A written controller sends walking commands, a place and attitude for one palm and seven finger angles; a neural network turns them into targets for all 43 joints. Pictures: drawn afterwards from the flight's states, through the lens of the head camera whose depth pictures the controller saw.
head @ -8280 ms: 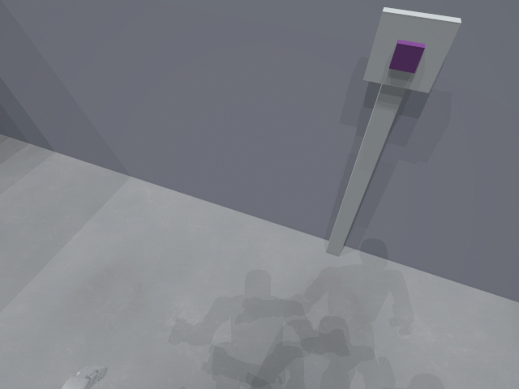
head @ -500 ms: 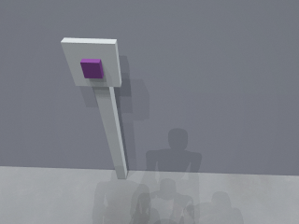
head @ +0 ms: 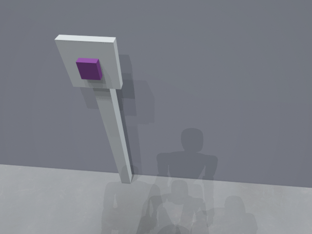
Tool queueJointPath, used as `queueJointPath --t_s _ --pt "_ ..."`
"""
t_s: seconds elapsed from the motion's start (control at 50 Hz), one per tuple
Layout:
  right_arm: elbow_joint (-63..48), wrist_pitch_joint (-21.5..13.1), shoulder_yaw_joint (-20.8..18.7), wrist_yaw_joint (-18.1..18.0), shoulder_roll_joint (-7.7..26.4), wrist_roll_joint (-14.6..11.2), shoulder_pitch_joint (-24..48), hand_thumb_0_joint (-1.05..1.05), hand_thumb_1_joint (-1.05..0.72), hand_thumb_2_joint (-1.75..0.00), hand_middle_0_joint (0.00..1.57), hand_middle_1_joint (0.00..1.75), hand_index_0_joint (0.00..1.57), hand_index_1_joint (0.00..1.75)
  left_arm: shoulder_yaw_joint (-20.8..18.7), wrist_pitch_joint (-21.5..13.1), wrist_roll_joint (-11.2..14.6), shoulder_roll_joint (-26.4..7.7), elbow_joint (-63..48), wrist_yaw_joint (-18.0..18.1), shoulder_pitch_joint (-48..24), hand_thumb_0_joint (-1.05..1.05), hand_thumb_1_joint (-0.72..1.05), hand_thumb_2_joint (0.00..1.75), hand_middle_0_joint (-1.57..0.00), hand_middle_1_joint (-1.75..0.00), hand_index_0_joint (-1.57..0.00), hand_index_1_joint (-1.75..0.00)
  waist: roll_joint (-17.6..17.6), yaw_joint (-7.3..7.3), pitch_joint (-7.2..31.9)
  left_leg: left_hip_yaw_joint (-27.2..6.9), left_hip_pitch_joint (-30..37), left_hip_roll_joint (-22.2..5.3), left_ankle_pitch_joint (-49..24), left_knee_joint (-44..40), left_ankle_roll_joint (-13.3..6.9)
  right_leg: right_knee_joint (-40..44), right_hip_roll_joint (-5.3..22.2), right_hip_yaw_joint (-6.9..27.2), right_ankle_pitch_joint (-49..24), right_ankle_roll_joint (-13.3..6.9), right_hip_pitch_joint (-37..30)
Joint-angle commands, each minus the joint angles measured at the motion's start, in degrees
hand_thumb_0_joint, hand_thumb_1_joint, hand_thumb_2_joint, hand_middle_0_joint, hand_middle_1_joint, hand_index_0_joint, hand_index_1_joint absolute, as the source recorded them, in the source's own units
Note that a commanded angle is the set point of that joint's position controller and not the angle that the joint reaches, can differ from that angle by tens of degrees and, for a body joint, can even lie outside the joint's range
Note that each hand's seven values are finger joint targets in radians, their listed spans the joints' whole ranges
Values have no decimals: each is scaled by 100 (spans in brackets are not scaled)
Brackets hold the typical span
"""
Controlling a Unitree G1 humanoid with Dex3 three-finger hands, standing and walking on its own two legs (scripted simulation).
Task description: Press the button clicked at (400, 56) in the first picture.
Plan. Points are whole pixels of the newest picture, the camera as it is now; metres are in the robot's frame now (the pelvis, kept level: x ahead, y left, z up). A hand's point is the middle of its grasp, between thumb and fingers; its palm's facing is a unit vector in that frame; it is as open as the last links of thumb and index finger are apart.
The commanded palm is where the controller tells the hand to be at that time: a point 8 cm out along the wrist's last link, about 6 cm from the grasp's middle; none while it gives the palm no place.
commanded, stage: come to a stop and stand still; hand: left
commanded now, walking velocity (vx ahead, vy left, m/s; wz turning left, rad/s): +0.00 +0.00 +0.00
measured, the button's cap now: (90, 68) +0.52 +0.24 +0.16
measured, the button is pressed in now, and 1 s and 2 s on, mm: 0 0 0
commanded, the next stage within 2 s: look again from close up in 0.50 s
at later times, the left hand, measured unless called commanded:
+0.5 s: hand out of the picture -0.02 +0.15 -0.18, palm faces +0.06 -0.99 -0.16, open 7.4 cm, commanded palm none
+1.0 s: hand out of the picture +0.00 +0.23 -0.19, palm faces +0.01 -0.99 -0.17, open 7.4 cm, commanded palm none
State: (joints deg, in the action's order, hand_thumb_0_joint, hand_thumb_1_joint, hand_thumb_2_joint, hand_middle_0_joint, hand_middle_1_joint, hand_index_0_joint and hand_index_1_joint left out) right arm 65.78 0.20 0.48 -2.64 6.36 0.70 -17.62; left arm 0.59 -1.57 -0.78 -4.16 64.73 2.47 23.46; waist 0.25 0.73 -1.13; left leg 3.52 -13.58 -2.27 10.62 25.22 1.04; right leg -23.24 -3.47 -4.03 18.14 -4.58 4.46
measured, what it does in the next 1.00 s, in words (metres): shifts its weight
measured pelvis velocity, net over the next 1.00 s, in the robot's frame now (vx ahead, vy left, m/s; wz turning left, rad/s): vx -0.02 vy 0.06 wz -0.02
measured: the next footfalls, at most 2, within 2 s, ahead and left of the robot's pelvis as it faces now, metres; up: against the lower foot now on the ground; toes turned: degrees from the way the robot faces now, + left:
none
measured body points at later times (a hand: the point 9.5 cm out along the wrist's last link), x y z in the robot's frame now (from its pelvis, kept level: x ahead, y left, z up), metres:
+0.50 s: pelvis +0.02 +0.00 +0.00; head +0.02 +0.00 +0.45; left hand -0.02 +0.20 -0.16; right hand +0.00 -0.21 -0.16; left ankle +0.03 +0.13 -0.74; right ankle -0.06 -0.06 -0.74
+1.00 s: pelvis -0.02 +0.06 -0.01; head -0.04 +0.08 +0.44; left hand +0.00 +0.28 -0.17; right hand +0.00 -0.17 -0.15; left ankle +0.04 +0.12 -0.74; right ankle -0.06 -0.06 -0.74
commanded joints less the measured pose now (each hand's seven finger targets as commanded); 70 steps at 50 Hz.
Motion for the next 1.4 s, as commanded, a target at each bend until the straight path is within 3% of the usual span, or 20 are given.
queueJointPath --t_s 0.0,0.22,0.56,0.58,0.6,0.62,0.66,0.68,0.7,0.74,0.78,0.82,0.86,0.98,1.08,1.14,1.2,1.28,1.34,1.38 --pt "-97 -83 -35 0 281 -19 -409 0 -90 -90 20 30 20 30 -74 -46 15 -477 -42 64 653 0 90 90 -20 -30 -20 -30 196 -48 -439 -265 237 -336 -655 -129 -191 563 1013 758 -2158 398 556" --pt "-123 -78 -18 -20 366 -22 -334 0 -90 -90 20 30 20 30 -104 -18 16 -612 -65 83 617 0 90 90 -20 -30 -20 -30 203 -30 -404 -198 318 -351 -854 -52 -184 460 1032 714 -2832 484 358" --pt "-97 -125 -23 -16 465 -4 -349 0 -90 -90 20 30 20 30 -121 -16 22 -645 -99 54 440 0 90 90 -20 -30 -20 -30 -10 -29 -407 -354 505 -422 -1096 -235 -237 496 975 682 -1975 299 442" --pt "-596 -239 -53 65 646 -53 463 0 -90 -90 20 30 20 30 -104 -234 -102 -867 -31 257 656 0 90 90 -20 -30 -20 -30 288 159 -609 -20 -95 -281 -1062 1408 -118 535 1355 1337 -5521 760 842" --pt "-968 -173 -40 90 474 -40 404 0 -90 -90 20 30 20 30 -174 -272 -92 -1089 -181 267 521 0 90 90 -20 -30 -20 -30 441 -103 -573 29 -791 106 597 1549 -127 68 1643 1183 -7632 742 102" --pt "-865 -165 -74 46 280 -14 22 0 -90 -90 20 30 20 30 -172 -252 -71 -1107 -325 236 481 0 90 90 -20 -30 -20 -30 716 -185 -53 4 -686 194 1045 1346 -304 -410 1701 1002 -8455 654 -321" --pt "-760 -201 -115 37 431 -18 -440 0 -90 -90 20 30 20 30 -136 -251 -6 -1076 -492 212 255 0 90 90 -20 -30 -20 -30 1082 -340 824 19 -360 267 541 803 -321 -902 1383 650 -7929 166 -840" --pt "-736 -212 -143 41 485 -30 -513 0 -90 -90 20 30 20 30 -145 -232 20 -1085 -582 194 153 0 90 90 -20 -30 -20 -30 1109 -352 1035 -47 -45 258 28 566 -345 -1041 1287 665 -7087 114 -767" --pt "-690 -210 -161 44 567 -17 -613 0 -90 -90 20 30 20 30 -142 -169 26 -1015 -654 182 16 0 90 90 -20 -30 -20 -30 652 -371 891 -147 193 88 -583 482 -369 -1085 1185 631 -5675 108 -403" --pt "-788 -187 -148 -1 724 9 -336 0 -90 -90 20 30 20 30 -126 -21 27 -798 -678 154 100 0 90 90 -20 -30 -20 -30 -433 -128 198 -821 165 -521 -1728 356 -608 -582 840 670 -2193 175 591" --pt "-896 -160 -104 14 683 9 -89 0 -90 -90 20 30 20 30 -116 45 -28 -767 -644 134 298 0 90 90 -20 -30 -20 -30 -596 28 -627 -955 -450 -501 -774 138 -619 -17 713 781 -612 103 893" --pt "-955 -161 -64 39 614 16 -154 0 -90 -90 20 30 20 30 -95 67 -43 -838 -603 114 304 0 90 90 -20 -30 -20 -30 -528 1 -727 -1082 -556 -386 -619 -13 -612 -20 732 788 -592 56 876" --pt "-974 -140 -96 47 750 27 -159 0 -90 -90 20 30 20 30 -83 92 -24 -841 -630 92 194 0 90 90 -20 -30 -20 -30 -104 -26 -558 -1125 -474 -416 -46 -127 -591 -11 674 742 -131 60 880" --pt "-1101 -78 -194 105 1020 58 -75 0 -90 -90 20 30 20 30 -118 195 -80 -916 -774 33 236 0 90 90 -20 -30 -20 -30 -329 50 -645 -1726 -1015 -582 2317 -1234 -640 -362 491 416 503 151 861" --pt "-1174 -24 -247 141 1108 54 83 0 -90 -90 20 30 20 30 -136 216 -100 -927 -704 -3 629 0 90 90 -20 -30 -20 -30 -280 154 -413 -1643 -1122 -533 2614 -1467 -601 -429 448 293 606 137 704" --pt "-1111 -20 -242 148 1077 41 63 0 -90 -90 20 30 20 30 -132 186 -94 -907 -661 -4 751 0 90 90 -20 -30 -20 -30 -249 135 -265 -1529 -890 -477 2372 -1416 -556 -268 498 371 556 123 755" --pt "-971 29 -247 153 1074 54 -55 0 -90 -90 20 30 20 30 -109 193 -111 -848 -527 -25 979 0 90 90 -20 -30 -20 -30 -316 87 -130 -1524 -671 -476 2796 -1463 -548 -325 354 244 1035 105 837" --pt "-878 61 -285 145 1070 48 62 0 -90 -90 20 30 20 30 -131 203 -102 -742 -344 -59 1315 0 90 90 -20 -30 -20 -30 -89 144 -416 -1363 -1003 -408 2845 -1384 -528 -230 287 207 943 67 696" --pt "-852 77 -295 142 937 43 81 0 -90 -90 20 30 20 30 -179 182 -88 -809 -283 -72 1404 0 90 90 -20 -30 -20 -30 209 99 -562 -913 -1031 -23 2504 -699 -378 282 558 780 1638 -120 1014" --pt "-884 105 -281 154 703 41 57 0 -90 -90 20 30 20 30 -249 167 -63 -945 -288 -60 1298 0 90 90 -20 -30 -20 -30 778 8 -723 -405 -1011 379 1785 624 -270 967 1071 1672 2496 -389 1590"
